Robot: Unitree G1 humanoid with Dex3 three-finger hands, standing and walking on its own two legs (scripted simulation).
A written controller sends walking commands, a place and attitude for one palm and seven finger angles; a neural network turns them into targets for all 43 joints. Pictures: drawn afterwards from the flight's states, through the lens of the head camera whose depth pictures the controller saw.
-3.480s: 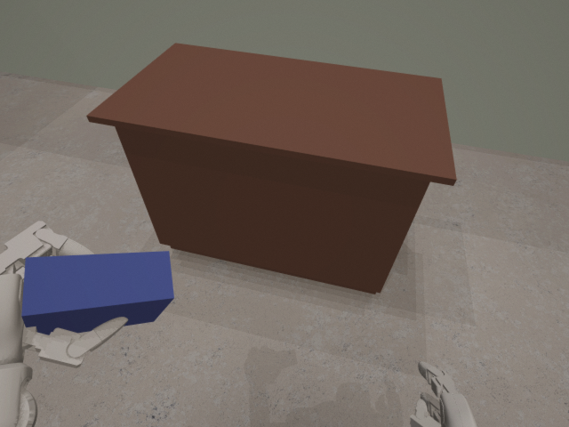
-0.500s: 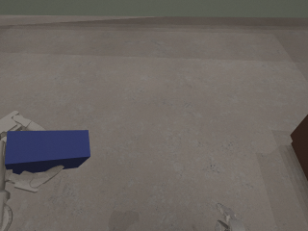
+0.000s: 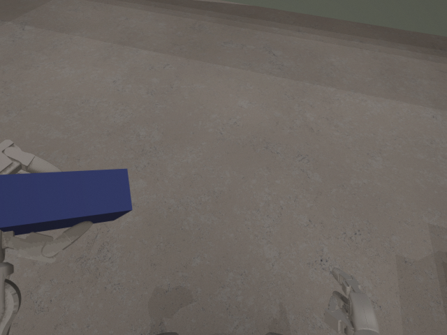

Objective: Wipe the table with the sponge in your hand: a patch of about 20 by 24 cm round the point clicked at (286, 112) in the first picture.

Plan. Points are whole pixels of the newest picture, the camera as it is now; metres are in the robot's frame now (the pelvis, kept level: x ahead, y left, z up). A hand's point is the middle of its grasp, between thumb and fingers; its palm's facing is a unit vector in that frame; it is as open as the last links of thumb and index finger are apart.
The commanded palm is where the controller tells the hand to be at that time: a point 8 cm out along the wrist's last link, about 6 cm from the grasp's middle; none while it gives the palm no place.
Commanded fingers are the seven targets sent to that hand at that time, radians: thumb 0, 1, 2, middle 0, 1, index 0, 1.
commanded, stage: walk around to get in front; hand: left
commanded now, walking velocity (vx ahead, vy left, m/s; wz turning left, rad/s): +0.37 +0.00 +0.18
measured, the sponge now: (86, 200) +0.25 +0.20 +0.17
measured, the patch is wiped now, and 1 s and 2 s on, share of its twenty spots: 0.00 0.00 0.00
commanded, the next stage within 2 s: turn to face it in 1.72 s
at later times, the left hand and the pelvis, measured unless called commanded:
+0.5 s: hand (95, 150) +0.32 +0.21 +0.19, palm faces +0.47 -0.76 -0.46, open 9.7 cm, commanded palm +0.25 +0.25 +0.20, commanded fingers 0.00 0.10 1.30 -1.20 -1.60 -1.20 -1.60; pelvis +0.13 -0.05 +0.02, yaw +8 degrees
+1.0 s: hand (110, 95) +0.44 +0.22 +0.19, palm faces +0.57 -0.65 -0.51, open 9.7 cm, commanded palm +0.38 +0.25 +0.20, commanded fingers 0.00 0.10 1.30 -1.20 -1.60 -1.20 -1.60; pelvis +0.28 -0.06 +0.00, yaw +12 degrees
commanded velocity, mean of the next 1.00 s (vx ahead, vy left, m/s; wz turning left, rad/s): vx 0.37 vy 0.00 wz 0.21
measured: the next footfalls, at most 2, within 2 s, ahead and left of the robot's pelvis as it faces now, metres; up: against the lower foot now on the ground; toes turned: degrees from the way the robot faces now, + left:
right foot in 0.22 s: +0.16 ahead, -0.15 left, +0.00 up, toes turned -8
left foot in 0.60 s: +0.26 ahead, +0.10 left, +0.00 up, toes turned +18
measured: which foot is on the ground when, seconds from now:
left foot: down 0.00-0.22, up 0.24-0.58, down 0.60-0.98, up 1.00-1.00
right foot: up 0.00-0.20, down 0.22-0.60, up 0.62-0.96, down 0.98-1.00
